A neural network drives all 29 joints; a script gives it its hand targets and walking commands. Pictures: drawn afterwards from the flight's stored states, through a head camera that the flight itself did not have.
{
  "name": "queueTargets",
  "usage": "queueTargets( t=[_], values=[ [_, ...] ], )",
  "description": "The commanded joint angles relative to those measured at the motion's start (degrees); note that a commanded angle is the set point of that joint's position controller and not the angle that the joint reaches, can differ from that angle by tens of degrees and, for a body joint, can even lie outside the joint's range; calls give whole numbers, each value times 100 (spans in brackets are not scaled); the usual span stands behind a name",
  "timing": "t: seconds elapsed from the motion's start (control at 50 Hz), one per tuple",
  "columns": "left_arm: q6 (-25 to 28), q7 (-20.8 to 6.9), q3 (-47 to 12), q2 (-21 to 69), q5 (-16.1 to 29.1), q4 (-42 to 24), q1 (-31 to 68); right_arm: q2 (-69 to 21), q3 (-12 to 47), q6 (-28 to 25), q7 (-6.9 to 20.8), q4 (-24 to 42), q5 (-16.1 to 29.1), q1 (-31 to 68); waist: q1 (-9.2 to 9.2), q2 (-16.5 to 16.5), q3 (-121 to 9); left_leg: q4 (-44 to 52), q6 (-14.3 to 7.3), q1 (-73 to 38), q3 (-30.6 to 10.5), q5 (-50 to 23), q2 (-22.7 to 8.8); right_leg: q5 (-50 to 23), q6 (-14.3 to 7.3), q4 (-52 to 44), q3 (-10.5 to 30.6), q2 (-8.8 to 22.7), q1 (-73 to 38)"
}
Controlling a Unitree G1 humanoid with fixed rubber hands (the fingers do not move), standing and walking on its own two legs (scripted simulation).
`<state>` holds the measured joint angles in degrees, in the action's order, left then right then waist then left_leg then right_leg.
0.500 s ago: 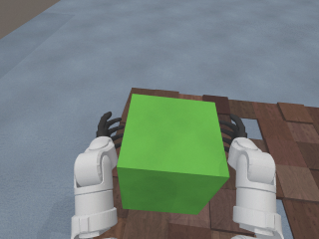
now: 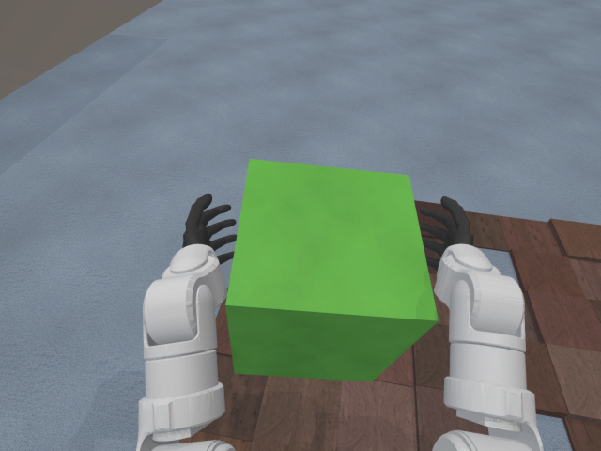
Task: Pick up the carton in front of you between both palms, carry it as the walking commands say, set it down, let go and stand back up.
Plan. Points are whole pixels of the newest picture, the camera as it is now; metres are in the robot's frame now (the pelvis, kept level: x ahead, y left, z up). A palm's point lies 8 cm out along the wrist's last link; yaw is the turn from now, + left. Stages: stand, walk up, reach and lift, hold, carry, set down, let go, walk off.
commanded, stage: carry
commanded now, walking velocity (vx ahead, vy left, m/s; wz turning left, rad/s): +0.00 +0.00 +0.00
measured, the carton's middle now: (316, 280) +0.35 +0.01 +0.05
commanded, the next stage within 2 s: none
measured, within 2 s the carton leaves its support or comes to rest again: neither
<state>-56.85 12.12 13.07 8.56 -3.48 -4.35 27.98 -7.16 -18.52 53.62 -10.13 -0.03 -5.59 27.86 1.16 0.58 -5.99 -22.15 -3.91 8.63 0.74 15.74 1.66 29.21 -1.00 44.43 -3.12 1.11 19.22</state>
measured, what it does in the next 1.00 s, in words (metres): steps on the spot: right foot 0.04 m higher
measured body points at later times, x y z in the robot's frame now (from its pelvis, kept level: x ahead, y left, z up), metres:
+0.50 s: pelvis +0.02 +0.02 +0.00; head +0.01 +0.03 +0.45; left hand +0.35 +0.19 +0.12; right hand +0.37 -0.13 +0.12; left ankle -0.06 +0.10 -0.74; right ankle +0.03 -0.08 -0.70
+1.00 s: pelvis -0.03 +0.03 +0.00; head -0.03 +0.05 +0.45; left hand +0.31 +0.19 +0.10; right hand +0.32 -0.12 +0.10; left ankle -0.06 +0.10 -0.75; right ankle +0.03 -0.08 -0.71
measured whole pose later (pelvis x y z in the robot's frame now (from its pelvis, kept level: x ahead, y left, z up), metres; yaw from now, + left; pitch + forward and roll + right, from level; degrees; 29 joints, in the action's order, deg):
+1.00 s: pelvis -0.03 +0.03 +0.00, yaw +1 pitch +1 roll -4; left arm -56.3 12.1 15.4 10.2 -4.7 -0.3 27.0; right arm -6.1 -17.5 55.9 -9.3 -1.9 -3.4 26.5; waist 0.2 2.4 -1.6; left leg -25.8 -3.5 10.6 0.4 16.2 -0.3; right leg 17.5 -1.4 41.4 -7.8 -0.3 25.9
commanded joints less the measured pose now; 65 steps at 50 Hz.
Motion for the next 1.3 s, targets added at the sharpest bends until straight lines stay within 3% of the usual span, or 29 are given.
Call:
queueTargets(
  t=[0.0,0.02,0.04,0.08,0.12,0.14,0.16,0.18,0.2,0.24,0.28,0.34,0.38,0.4,0.5,0.58,0.62,0.68,0.7,0.78,0.84,0.94,0.98,1.0,1.08,1.12,1.14,1.16,1.28],
  values=[
    [-54,175,-2793,4087,372,589,2183,-3527,3177,285,-58,216,918,2547,-307,749,-1867,-881,225,-2849,-882,-8633,-1576,-403,93,514,-461,-193,1712],
    [17,114,-2902,4439,608,331,2608,-3916,3472,194,11,749,1173,3049,-221,568,-1891,-897,230,-2377,-766,-8532,-1395,-542,166,-134,-555,-235,1119],
    [96,59,-2860,4669,688,160,3263,-4179,3719,112,108,1150,1387,3767,-263,185,-1709,-650,619,-1679,-793,-8082,-1323,-722,244,-94,-704,-444,610],
    [201,-13,-2836,4810,790,261,3151,-4416,3856,47,181,1218,1609,3997,5,513,-1709,-752,687,-1086,-364,-7509,-1158,-1498,13,-539,-543,-477,-135],
    [311,-88,-2963,4906,767,207,3102,-4352,3875,-48,216,1252,1522,3991,79,458,-1934,-1214,678,-482,-179,-5889,-1032,-2753,-455,-1161,28,6,-1173],
    [322,-78,-2901,4521,592,280,2861,-4280,3835,25,201,715,1415,3511,119,160,-2013,-1704,666,100,-172,-4288,-719,-4985,-906,-1250,729,636,-1734],
    [374,-102,-3169,4411,739,-59,2937,-4270,3791,-34,182,821,1346,3373,10,-721,-2265,-2075,667,753,-200,-215,-271,-6825,-1347,-1513,1367,1314,-2320],
    [369,-80,-3162,4286,705,-149,2906,-4106,3798,18,186,752,1358,3144,2,-957,-2200,-2589,708,964,-422,1709,-225,-6413,-1619,-1525,1453,1766,-2041],
    [408,-68,-3249,4057,815,-565,3232,-4113,3750,56,164,483,1193,2848,-84,-639,-2016,-2425,422,1044,-559,1852,-314,-6238,-1549,-1537,1262,1694,-1996],
    [353,-57,-3298,4114,889,-461,3117,-3862,3716,86,99,645,1309,2984,-19,-615,-1829,-772,287,956,-375,1352,-460,-5543,-1211,-1335,756,1244,-1868],
    [281,-64,-3176,4004,952,-499,2717,-4012,3781,109,59,965,1389,2907,-92,-770,-2388,264,380,-34,-50,-670,-362,-4853,-868,-1149,471,908,-1604],
    [7,-25,-3084,3940,767,-81,2498,-3698,3624,243,21,781,1243,2600,-119,506,-2186,-352,204,-1260,-542,-5106,-1146,-2573,-491,-412,117,451,-381],
    [4,-24,-3160,3959,753,-182,2733,-3726,3431,295,-19,582,1061,2651,-110,892,-2119,-719,30,-1369,-620,-6300,-1343,-1987,-433,-490,123,296,-69],
    [-29,-4,-3051,3943,748,207,2600,-3650,3365,357,-30,107,979,2440,-141,591,-1882,-873,145,-1463,-390,-6615,-1236,-2598,-463,-296,-53,162,220],
    [1,-106,-2957,4326,744,487,2992,-3990,3304,301,-13,68,888,3060,-57,130,-1763,-499,248,-306,-399,-3612,-1025,-3502,-462,-429,189,541,-655],
    [112,-134,-3088,4664,891,321,3695,-4334,3329,211,43,32,1039,3431,-105,313,-1314,-20,167,-150,-526,-2536,-1115,-1519,-374,-475,283,318,-123],
    [153,-40,-2997,4446,792,372,3432,-4104,3223,162,-20,67,1016,3404,-129,375,-1351,-148,209,-436,-567,-2681,-1204,-1667,-353,-471,337,323,142],
    [153,53,-3040,4346,843,385,3071,-3967,3207,142,-99,-36,979,2784,-134,587,-1967,-633,121,-1087,-668,-5804,-1397,-2491,-304,-50,27,351,3],
    [175,34,-3086,4434,794,398,2932,-4090,3310,98,-44,262,992,3000,-116,474,-2174,-750,126,-1192,-631,-6135,-1363,-2477,-303,-62,28,311,9],
    [182,-7,-3071,4585,775,366,3195,-4187,3469,120,74,270,1147,3204,-146,495,-1686,-465,64,-771,-459,-5025,-1285,-1881,-189,-408,-78,119,19],
    [107,16,-2988,4417,653,540,2937,-4075,3502,176,65,85,1161,3038,-93,383,-1870,-346,61,-506,-563,-3363,-1117,-2139,-380,-730,259,410,-432],
    [86,-23,-3059,4385,657,250,2971,-4115,3539,207,78,335,1118,3109,-147,164,-2077,-492,74,-722,-588,-3999,-1143,-2785,-419,-495,254,479,-381],
    [76,-52,-3127,4483,706,205,3106,-4178,3565,225,90,446,1193,3279,-156,399,-1937,-434,172,-718,-594,-3968,-1233,-2152,-369,-453,190,315,-192],
    [96,-73,-3014,4441,713,13,3187,-4341,3689,234,82,502,1244,3466,-187,167,-1993,-385,-26,-602,-604,-3231,-1180,-2158,-427,-572,294,433,-193],
    [-5,-2,-2746,4102,436,403,2984,-4106,3536,316,16,64,1118,3273,-185,144,-1504,84,30,147,-758,-1363,-1122,-1656,-344,-973,275,389,-418],
    [20,-3,-2907,4347,639,355,3171,-4137,3393,301,18,120,1069,3279,-90,84,-1597,-43,11,102,-674,-1399,-978,-2271,-449,-975,482,591,-465],
    [4,-23,-2919,4447,648,512,3213,-4200,3465,279,10,245,1138,3552,-163,-1,-1587,49,90,-35,-576,-1142,-975,-2048,-392,-1007,436,516,-227],
    [-74,-17,-2837,4385,489,709,3193,-3951,3323,348,-24,47,930,3465,-128,379,-1198,115,213,149,-588,-977,-985,-1745,-358,-951,420,490,-99],
    [-122,16,-2654,4415,476,713,3394,-4146,3194,399,-11,-328,979,3456,-147,-18,-1139,394,59,742,-693,426,-901,-1308,-305,-1391,501,532,-388]
  ],
)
